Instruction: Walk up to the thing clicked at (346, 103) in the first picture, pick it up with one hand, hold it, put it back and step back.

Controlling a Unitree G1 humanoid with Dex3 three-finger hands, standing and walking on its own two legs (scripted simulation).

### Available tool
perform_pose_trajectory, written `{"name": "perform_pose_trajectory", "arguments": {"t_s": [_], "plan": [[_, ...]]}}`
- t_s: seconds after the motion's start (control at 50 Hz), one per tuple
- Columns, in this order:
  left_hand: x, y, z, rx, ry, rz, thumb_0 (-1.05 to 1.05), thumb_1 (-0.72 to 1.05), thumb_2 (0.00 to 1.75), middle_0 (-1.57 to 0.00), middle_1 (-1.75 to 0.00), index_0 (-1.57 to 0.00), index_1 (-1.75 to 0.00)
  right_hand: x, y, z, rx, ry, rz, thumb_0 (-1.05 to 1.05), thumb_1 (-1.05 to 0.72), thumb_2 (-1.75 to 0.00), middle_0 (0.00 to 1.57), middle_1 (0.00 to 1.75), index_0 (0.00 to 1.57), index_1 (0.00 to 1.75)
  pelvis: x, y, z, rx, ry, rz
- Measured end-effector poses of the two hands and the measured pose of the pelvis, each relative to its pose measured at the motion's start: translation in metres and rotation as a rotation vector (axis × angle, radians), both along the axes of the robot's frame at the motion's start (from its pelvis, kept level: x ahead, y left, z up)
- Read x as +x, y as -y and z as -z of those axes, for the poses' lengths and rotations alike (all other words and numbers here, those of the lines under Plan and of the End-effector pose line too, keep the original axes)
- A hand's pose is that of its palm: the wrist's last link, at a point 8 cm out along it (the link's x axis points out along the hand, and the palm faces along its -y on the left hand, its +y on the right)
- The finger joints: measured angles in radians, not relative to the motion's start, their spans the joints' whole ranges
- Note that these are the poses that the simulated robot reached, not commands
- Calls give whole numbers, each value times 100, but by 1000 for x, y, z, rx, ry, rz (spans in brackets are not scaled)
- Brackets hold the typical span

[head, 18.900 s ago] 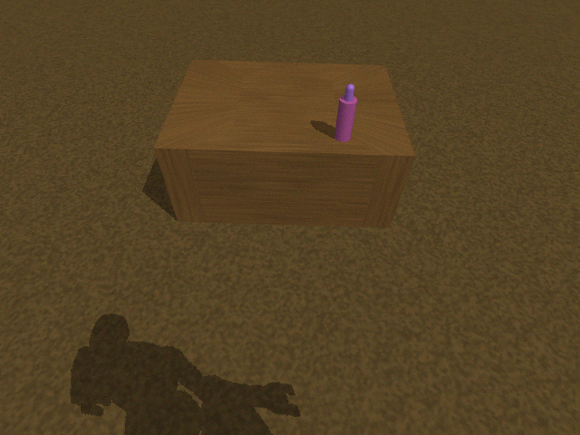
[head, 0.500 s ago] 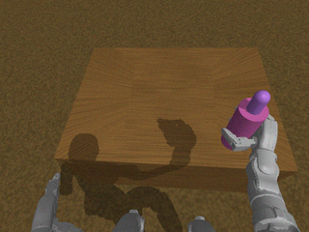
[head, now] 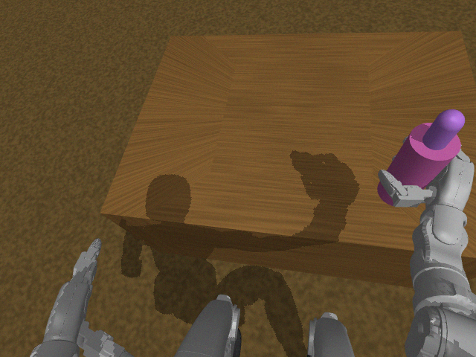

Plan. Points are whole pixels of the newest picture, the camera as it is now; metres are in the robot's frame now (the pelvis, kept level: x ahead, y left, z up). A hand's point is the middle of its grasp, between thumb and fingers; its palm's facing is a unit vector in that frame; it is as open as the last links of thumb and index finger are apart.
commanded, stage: crouch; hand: right
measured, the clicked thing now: (419, 160) +0.45 -0.21 +0.02
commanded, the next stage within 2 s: lower in 0.36 s
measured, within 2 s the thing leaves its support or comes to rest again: rests again in 1.66 s
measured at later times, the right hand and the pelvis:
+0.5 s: hand (405, 169) +0.47 -0.21 -0.04, palm faces +0.26 +0.96 +0.00, open 9.1 cm; pelvis -0.01 +0.01 -0.03, yaw +0 degrees
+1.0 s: hand (393, 183) +0.48 -0.22 -0.11, palm faces +0.25 +0.97 +0.00, open 9.1 cm; pelvis -0.02 +0.01 -0.07, yaw +2 degrees
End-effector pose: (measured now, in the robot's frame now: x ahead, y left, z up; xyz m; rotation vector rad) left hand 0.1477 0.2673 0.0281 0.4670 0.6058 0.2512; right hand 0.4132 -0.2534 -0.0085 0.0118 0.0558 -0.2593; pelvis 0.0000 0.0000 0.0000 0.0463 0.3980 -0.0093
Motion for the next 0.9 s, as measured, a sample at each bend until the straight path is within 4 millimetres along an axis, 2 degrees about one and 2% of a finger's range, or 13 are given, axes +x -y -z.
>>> {"name": "perform_pose_trajectory", "arguments": {"t_s": [0.26,0.54,0.68,0.9], "plan": [[-4,-1,2,36,15,8,-1,-50,4,-6,-6,-7,-5,15,4,20,-7,-3,1,-1,35,-116,74,113,79,114,-4,-1,17,12,-42,1],[-6,-3,0,68,39,27,-1,-51,5,-6,-6,-7,-5,22,8,36,-1,-11,5,-1,35,-116,74,113,79,114,-7,-6,29,18,-69,2],[-6,4,4,75,55,58,-1,-52,5,-6,-5,-7,-5,23,8,56,3,-25,5,-1,35,-116,74,113,79,115,-11,-8,41,21,-89,1],[-15,-1,3,160,76,72,-1,-53,6,-6,-5,-7,-5,27,9,90,6,-15,0,-1,35,-116,74,113,79,115,-20,-8,64,30,-120,-6]]}}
